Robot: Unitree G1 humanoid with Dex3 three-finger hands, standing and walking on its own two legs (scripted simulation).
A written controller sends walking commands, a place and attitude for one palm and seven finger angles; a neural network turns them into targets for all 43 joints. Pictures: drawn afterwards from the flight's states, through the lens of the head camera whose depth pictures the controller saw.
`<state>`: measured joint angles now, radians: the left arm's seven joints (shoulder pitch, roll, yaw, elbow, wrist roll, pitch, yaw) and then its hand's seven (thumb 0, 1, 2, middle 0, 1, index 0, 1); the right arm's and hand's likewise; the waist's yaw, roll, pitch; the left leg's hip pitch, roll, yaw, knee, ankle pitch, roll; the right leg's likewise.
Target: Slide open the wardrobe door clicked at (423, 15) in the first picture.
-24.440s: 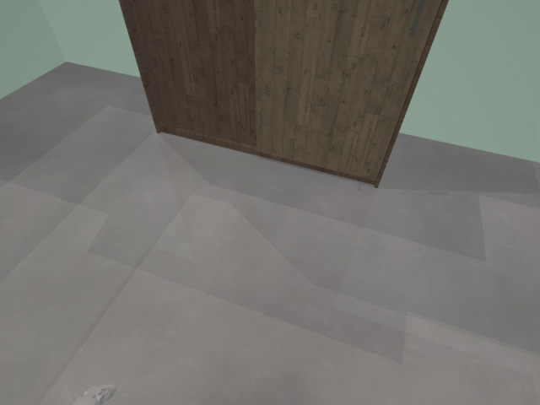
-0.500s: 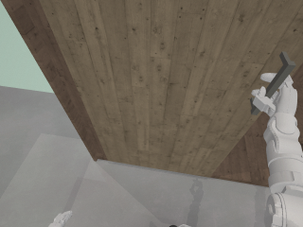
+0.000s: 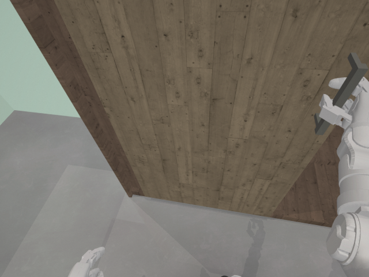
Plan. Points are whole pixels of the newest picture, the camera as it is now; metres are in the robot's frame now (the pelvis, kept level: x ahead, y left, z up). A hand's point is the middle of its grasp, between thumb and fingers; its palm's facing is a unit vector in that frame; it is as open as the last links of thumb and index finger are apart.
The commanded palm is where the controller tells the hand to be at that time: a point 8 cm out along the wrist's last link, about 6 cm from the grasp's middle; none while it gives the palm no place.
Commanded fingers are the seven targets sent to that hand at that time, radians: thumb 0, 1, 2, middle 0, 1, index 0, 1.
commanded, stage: loosen the grip on the handle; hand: right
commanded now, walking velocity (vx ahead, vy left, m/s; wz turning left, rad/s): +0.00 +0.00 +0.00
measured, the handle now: (334, 98) +0.49 -0.28 +0.13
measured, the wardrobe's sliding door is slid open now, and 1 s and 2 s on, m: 0.56 0.56 0.56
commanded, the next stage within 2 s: slip the hand off the handle in 0.44 s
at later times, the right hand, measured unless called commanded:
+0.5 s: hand (327, 108) +0.45 -0.25 +0.13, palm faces +0.36 +0.92 -0.14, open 14.2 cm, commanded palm +0.41 -0.28 +0.13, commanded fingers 0.00 0.55 -0.20 0.25 1.15 0.25 1.15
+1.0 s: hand (360, 114) +0.44 -0.32 +0.12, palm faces +0.44 +0.88 -0.15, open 14.1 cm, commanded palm +0.40 -0.35 +0.13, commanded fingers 0.00 0.55 -0.20 0.25 1.15 0.25 1.15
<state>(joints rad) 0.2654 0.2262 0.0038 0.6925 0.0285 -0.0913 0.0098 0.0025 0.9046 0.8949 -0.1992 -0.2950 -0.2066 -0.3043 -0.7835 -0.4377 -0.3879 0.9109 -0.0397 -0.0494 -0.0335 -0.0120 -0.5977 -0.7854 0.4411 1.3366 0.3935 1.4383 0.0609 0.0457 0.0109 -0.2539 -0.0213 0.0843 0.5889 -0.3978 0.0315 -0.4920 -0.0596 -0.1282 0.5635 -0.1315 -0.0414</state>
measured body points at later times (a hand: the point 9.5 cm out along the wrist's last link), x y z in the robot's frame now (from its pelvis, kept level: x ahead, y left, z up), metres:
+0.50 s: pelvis -0.03 -0.02 -0.01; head +0.01 -0.03 +0.44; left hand -0.02 +0.25 -0.12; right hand +0.43 -0.30 +0.14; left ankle -0.06 +0.10 -0.72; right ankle +0.10 -0.09 -0.72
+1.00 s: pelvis +0.00 +0.00 -0.01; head +0.04 -0.02 +0.44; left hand +0.05 +0.27 -0.11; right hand +0.41 -0.36 +0.13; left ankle -0.06 +0.10 -0.72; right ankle +0.10 -0.09 -0.72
